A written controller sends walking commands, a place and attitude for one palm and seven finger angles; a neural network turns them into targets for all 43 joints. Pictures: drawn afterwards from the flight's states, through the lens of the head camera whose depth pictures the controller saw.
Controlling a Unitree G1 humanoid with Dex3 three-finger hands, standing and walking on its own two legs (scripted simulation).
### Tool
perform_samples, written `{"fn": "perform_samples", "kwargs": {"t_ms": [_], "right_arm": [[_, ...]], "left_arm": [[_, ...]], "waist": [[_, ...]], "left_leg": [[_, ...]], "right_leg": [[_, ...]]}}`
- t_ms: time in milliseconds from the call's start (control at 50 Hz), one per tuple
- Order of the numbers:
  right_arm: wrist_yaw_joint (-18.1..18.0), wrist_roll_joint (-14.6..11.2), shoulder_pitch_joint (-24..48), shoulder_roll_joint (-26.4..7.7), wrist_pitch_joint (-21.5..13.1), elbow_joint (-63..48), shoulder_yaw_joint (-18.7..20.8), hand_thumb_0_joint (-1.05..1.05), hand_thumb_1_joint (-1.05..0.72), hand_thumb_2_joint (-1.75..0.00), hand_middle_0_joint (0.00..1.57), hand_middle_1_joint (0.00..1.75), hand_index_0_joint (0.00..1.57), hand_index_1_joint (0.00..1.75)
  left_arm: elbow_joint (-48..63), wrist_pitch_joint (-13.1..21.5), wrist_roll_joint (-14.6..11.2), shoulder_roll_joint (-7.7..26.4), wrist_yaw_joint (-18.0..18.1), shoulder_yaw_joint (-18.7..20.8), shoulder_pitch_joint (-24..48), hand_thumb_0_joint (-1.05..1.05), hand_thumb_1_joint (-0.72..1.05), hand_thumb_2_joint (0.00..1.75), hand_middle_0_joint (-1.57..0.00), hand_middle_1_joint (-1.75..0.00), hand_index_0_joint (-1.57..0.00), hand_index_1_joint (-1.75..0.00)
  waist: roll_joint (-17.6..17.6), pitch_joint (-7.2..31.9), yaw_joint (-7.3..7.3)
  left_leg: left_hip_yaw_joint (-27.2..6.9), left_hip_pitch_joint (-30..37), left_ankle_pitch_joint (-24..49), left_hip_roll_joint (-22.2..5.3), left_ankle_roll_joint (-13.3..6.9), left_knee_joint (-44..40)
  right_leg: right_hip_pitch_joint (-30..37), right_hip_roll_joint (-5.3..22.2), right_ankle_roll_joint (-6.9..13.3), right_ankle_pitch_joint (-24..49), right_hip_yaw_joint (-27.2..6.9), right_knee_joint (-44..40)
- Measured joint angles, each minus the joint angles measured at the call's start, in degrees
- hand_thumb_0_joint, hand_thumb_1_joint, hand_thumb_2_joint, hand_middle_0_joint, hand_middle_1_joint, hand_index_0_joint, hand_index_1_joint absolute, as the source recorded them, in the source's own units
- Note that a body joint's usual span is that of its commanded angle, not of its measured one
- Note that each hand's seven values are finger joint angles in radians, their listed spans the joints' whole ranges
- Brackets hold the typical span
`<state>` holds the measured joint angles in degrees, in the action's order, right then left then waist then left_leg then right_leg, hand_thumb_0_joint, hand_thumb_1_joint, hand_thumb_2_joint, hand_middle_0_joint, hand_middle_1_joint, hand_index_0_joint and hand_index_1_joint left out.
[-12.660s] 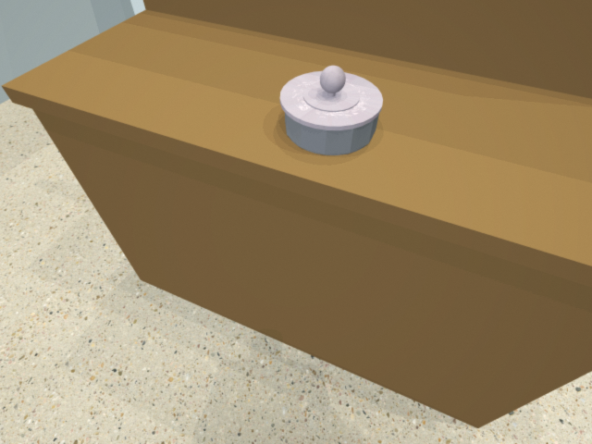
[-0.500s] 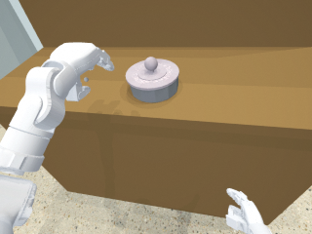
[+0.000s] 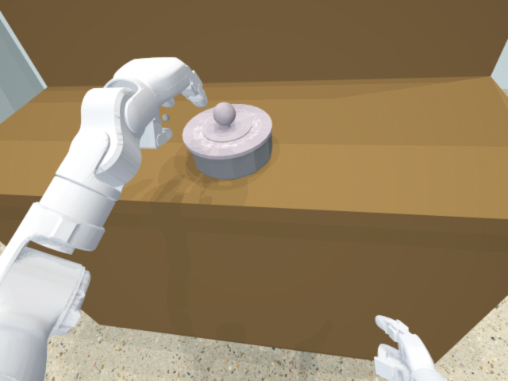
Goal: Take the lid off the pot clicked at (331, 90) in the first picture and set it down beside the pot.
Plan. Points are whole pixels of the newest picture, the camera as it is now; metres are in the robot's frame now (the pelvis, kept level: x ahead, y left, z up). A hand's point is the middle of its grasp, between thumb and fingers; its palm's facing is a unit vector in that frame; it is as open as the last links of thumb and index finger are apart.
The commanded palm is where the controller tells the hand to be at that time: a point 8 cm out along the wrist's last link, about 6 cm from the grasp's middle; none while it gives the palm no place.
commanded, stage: move the open hand above the knob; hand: left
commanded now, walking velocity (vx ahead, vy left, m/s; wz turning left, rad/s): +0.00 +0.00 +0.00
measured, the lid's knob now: (224, 114) +0.55 +0.10 +0.17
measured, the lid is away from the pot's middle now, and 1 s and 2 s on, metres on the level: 0.00 0.00 0.00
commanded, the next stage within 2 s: lower the open fingers around the knob in 1.52 s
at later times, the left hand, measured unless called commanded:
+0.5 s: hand (205, 86) +0.47 +0.10 +0.26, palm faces -0.18 +0.00 -0.98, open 10.1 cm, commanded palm +0.47 +0.11 +0.31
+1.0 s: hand (214, 72) +0.52 +0.10 +0.26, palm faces -0.20 -0.04 -0.98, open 10.1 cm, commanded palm +0.49 +0.11 +0.31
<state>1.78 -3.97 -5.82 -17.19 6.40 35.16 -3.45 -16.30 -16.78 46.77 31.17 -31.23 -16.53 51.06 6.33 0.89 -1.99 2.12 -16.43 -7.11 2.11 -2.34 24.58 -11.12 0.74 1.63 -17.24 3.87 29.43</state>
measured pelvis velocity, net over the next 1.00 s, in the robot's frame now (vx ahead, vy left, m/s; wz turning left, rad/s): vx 0.04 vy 0.01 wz -0.04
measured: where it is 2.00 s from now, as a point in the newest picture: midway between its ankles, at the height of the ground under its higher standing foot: outside the picture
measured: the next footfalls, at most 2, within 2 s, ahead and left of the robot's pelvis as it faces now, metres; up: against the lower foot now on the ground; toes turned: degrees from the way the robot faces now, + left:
none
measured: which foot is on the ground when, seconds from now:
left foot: down 0.00-1.00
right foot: down 0.00-1.00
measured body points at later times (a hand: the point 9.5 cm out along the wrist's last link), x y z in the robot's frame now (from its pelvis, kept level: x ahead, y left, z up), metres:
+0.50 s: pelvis +0.02 +0.00 +0.00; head +0.03 -0.04 +0.45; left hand +0.48 +0.10 +0.31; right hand +0.17 -0.25 -0.12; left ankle +0.07 +0.10 -0.74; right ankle -0.01 -0.10 -0.74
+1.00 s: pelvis +0.04 +0.01 +0.00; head +0.05 -0.03 +0.45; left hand +0.52 +0.10 +0.32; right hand +0.12 -0.25 -0.13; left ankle +0.07 +0.10 -0.74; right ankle -0.01 -0.10 -0.74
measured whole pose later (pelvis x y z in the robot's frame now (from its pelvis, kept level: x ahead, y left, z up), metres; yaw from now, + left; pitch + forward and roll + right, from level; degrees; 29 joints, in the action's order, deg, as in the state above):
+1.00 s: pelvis +0.04 +0.01 +0.00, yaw -2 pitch +5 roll +1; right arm 1.2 -2.7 -15.2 -16.8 6.7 39.5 -1.4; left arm -50.4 -17.5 51.7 23.7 -29.4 -16.9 74.2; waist 4.1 3.7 3.8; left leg 4.3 -18.1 -9.1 2.2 -3.1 22.4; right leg -13.0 0.8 0.9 -17.6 1.3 25.8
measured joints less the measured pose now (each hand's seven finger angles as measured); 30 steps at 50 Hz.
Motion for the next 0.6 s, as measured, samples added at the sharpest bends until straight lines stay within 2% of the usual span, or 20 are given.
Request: {"fn": "perform_samples", "kwargs": {"t_ms": [260,460,600], "right_arm": [[-0.2,0.1,-1.1,0.3,1.0,1.1,-0.4,0.01,-0.9,-0.9,0.2,0.3,0.2,0.3],[-0.3,0.4,-3.5,0.0,0.8,2.8,0.5,0.01,-0.9,-0.9,0.2,0.3,0.2,0.3],[-0.5,0.8,-4.9,0.1,0.6,3.9,0.8,0.01,-0.9,-0.9,0.2,0.3,0.2,0.3]], "left_arm": [[-11.4,-2.3,1.2,-3.2,-0.3,-2.4,8.1,0.0,-0.42,1.74,-0.88,-0.08,-0.88,-0.08],[-20.5,-2.7,2.1,-5.7,-0.4,-4.3,15.7,0.0,-0.42,1.74,-0.88,-0.08,-0.88,-0.08],[-28.4,-1.8,3.1,-7.9,0.5,-3.0,20.7,0.0,-0.42,1.74,-0.88,-0.08,-0.88,-0.08]], "waist": [[-0.7,0.8,1.54],[-1.7,1.2,3.06],[-2.0,1.5,4.42]], "left_leg": [[0.1,-0.1,-1.0,0.0,0.2,-0.2],[0.2,-0.8,-1.4,0.2,0.1,-0.5],[0.7,-1.3,-1.5,0.2,-0.1,-1.1]], "right_leg": [[0.0,0.0,0.2,-0.8,-0.2,-0.3],[-0.6,0.1,0.1,-1.0,-0.3,-1.0],[-1.3,0.1,-0.1,-0.9,-0.9,-1.7]]}}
